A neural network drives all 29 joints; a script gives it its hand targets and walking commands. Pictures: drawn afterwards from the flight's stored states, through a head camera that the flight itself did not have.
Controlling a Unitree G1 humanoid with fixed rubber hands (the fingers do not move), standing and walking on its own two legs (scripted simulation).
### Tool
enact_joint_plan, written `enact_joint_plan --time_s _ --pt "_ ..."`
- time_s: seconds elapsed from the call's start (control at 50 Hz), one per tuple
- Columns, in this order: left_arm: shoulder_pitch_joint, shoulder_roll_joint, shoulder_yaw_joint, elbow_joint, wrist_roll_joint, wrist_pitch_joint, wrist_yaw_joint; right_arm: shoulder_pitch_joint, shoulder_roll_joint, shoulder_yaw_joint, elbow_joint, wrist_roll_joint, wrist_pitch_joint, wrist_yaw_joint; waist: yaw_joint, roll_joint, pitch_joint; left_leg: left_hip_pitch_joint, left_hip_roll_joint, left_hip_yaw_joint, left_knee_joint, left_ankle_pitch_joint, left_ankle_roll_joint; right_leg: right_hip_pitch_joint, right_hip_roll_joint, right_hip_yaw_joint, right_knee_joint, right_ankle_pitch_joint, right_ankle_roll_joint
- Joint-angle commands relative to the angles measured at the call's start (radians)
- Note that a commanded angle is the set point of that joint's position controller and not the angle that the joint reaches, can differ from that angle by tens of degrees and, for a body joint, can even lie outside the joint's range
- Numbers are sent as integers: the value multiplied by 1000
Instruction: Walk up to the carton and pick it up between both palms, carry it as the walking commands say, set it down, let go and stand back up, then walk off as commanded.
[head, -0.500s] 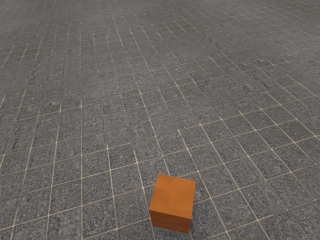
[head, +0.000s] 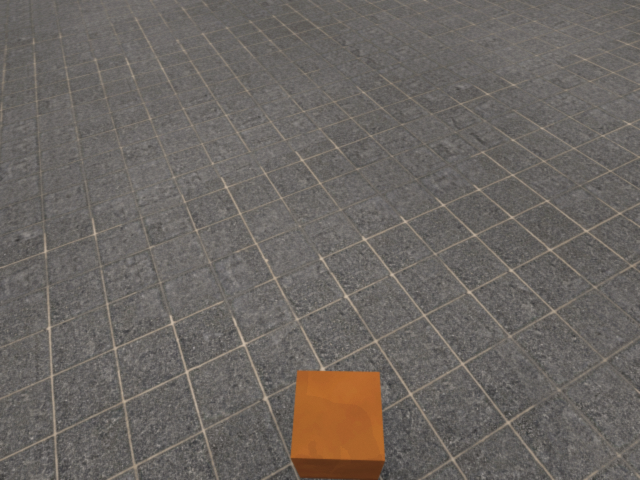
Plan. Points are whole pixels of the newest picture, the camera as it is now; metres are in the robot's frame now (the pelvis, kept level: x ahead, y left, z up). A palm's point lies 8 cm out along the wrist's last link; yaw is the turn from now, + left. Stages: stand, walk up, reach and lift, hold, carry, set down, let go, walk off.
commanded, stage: walk up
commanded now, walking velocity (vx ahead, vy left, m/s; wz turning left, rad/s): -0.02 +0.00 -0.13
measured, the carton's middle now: (338, 426) +0.37 +0.00 -0.63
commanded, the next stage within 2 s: stand in 1.36 s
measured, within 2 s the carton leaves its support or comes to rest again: neither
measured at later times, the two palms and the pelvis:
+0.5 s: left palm out of the picture +0.09 +0.27 -0.12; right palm out of the picture +0.08 -0.22 -0.12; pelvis +0.01 +0.01 +0.00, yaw -1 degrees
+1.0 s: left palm out of the picture +0.01 +0.19 -0.12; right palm out of the picture +0.02 -0.26 -0.13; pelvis -0.06 -0.03 +0.01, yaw +1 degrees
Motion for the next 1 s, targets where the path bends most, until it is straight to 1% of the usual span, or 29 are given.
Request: enact_joint_plan --time_s 0.0,0.04,0.08,0.1,0.12,0.14,0.16,0.22,0.3,0.32,0.34,0.36,0.38,0.4,0.42,0.44,0.48,0.54,0.56,0.58,0.6,0.62,0.66,0.74,0.78,0.86,0.92,0.96,0.98 --pt "140 168 37 -11 1 6 43 -100 -50 -49 -64 4 6 -16 71 -226 -47 -289 27 -105 23 -85 -27 384 -273 257 -244 1259 -148" --pt "92 168 33 -39 7 12 42 -88 -39 -36 -45 8 22 -16 51 -251 -68 -196 -2 -100 -95 -6 -20 312 -240 236 -227 1287 -131" --pt "48 116 14 -35 1 17 42 -6 10 -22 13 8 10 -8 -10 -219 -134 -5 9 -98 -350 291 -12 245 -159 95 -203 1009 -79" --pt "47 107 13 -37 -2 22 39 10 -25 -28 30 4 4 -10 -24 -123 -136 96 68 -134 -426 637 -4 168 -100 55 -165 773 -26" --pt "72 64 4 -41 -7 21 38 11 -95 -49 34 -5 -5 -14 -15 54 -168 166 202 -262 -432 1045 43 113 -33 14 -112 429 32" --pt "85 53 -1 -32 -4 26 39 -44 -137 -61 22 -8 -4 -14 8 152 -172 196 289 -348 -445 1252 105 63 18 9 -97 61 47" --pt "63 64 5 -29 -7 38 43 -49 -127 -58 26 -11 1 -18 -10 164 -143 170 279 -319 -402 1262 135 59 22 43 -79 -64 41" --pt "60 65 -2 -18 -2 35 35 -130 -106 -45 20 -9 0 -29 19 131 -100 122 233 -295 -419 1102 117 79 20 35 -136 24 38" --pt "90 107 9 2 -3 14 27 -135 -66 -36 5 -3 -12 -23 31 -11 -193 50 116 -205 -365 832 37 272 -66 77 -206 550 9" --pt "73 159 29 -26 8 20 33 -124 -94 -52 0 -12 -8 -30 12 -44 -177 52 119 -193 -312 880 23 253 -78 69 -150 645 -1" --pt "40 205 56 -41 -7 36 43 -150 -170 -83 -36 2 -3 -40 0 -72 -105 14 163 -203 -158 1258 28 153 -101 71 -14 953 4" --pt "42 195 61 -45 -7 46 44 -73 -173 -95 -28 -1 0 -43 -23 -79 -172 90 223 -236 -135 1457 67 97 -91 37 106 905 10" --pt "36 166 53 -47 -8 52 42 -36 -192 -107 -23 -9 5 -44 -49 -2 -186 129 291 -281 -182 1582 133 23 -34 22 208 642 34" --pt "13 129 43 -58 -12 65 37 -23 -207 -115 -15 -17 12 -45 -73 127 -151 203 380 -380 -297 1678 215 -114 43 17 275 55 65" --pt "-30 110 32 -77 -5 85 30 -21 -217 -117 -13 -32 19 -45 -85 192 -107 189 458 -442 -397 1573 262 -171 48 68 333 -272 83" --pt "-59 99 28 -97 -2 100 24 -58 -218 -114 -25 -34 28 -44 -75 173 -31 69 451 -428 -440 1357 258 -145 28 92 344 -277 80" --pt "-28 100 22 -110 -15 109 12 -163 -228 -98 -47 -32 47 -43 -33 204 53 -134 370 -374 -489 1014 225 -40 29 93 287 -233 72" --pt "73 97 26 -66 -8 86 8 -248 -210 -96 -26 -29 66 -29 30 250 49 -151 241 -317 -394 815 119 95 32 23 -132 44 62" --pt "119 122 36 -37 -9 68 7 -251 -181 -92 -28 -18 70 -19 60 164 12 -187 206 -303 -344 608 67 184 -6 56 -307 185 36" --pt "155 166 23 -13 16 43 8 -166 -34 -59 -15 -5 64 -7 55 -172 -94 -182 60 -190 -234 196 3 242 -191 276 -503 121 -16" --pt "137 235 21 -20 16 36 10 -167 -4 -49 -22 3 74 -13 45 -305 -69 -178 -20 -121 -82 -48 -24 118 -337 449 -576 70 -84" --pt "83 222 13 -26 15 39 12 -208 -50 -62 -16 3 89 -10 37 -227 -5 -146 -7 -206 -9 -50 -8 31 -312 399 -572 20 -108" --pt "18 198 12 -53 24 32 21 -203 -69 -72 -11 -7 92 0 19 -208 99 -149 -5 -211 12 37 -7 -42 -291 408 -641 -162 -89" --pt "52 165 18 -55 27 5 27 -137 -52 -71 37 -18 73 -2 18 -196 -21 -121 -17 -181 -38 72 -9 129 -231 305 -480 340 -110" --pt "74 163 24 -43 24 4 28 -146 -44 -68 35 -16 65 -5 27 -206 -46 -104 -15 -170 -90 50 -11 168 -232 289 -441 429 -117" --pt "54 141 12 -43 21 22 32 -133 -9 -50 44 -14 59 -8 9 -187 -2 15 -13 -142 -270 128 -9 72 -191 265 -448 244 -112" --pt "39 106 3 -46 11 24 29 -69 -18 -43 79 -27 43 -11 -24 -79 10 120 55 -188 -449 357 -3 3 -144 231 -414 88 -47" --pt "37 84 0 -54 7 23 26 -78 -61 -48 75 -19 38 -9 1 33 25 72 84 -243 -464 375 23 10 -88 178 -392 41 -15" --pt "14 84 1 -58 4 21 27 -89 -46 -40 68 -15 33 -8 9 31 20 12 72 -246 -479 361 18 87 -82 154 -379 81 -9"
